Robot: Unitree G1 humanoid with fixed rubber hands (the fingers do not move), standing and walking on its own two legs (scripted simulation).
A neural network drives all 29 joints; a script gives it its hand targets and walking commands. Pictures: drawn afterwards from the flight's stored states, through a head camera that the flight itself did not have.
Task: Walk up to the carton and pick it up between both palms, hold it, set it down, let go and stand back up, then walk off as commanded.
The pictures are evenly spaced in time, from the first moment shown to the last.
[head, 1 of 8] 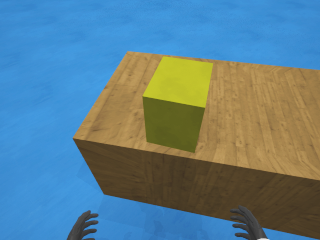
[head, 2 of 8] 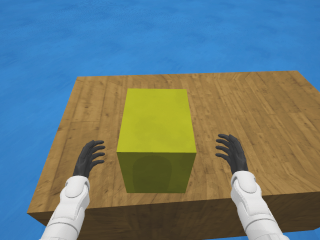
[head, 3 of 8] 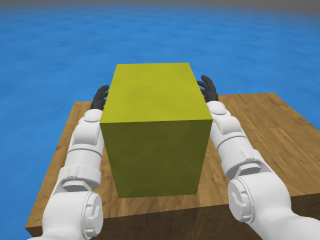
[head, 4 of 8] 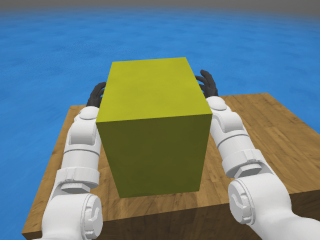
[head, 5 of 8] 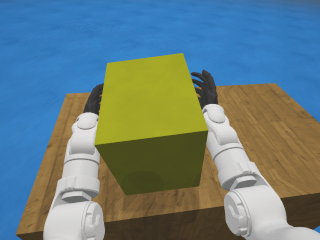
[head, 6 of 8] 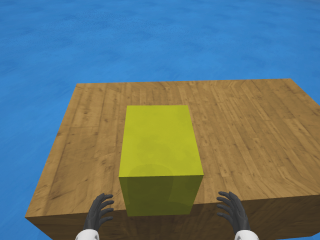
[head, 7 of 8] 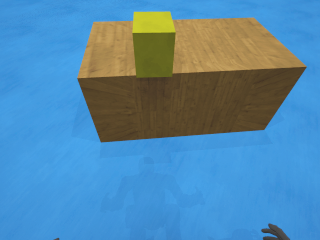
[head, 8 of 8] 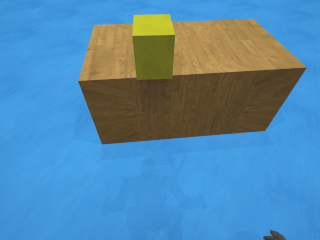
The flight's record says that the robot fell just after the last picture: no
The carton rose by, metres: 0.24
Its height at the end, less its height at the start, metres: +0.00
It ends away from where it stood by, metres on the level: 0.06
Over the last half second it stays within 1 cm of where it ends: yes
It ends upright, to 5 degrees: yes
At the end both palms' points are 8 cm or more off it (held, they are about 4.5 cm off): yes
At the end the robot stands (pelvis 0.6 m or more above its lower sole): yes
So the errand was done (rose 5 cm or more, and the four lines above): yes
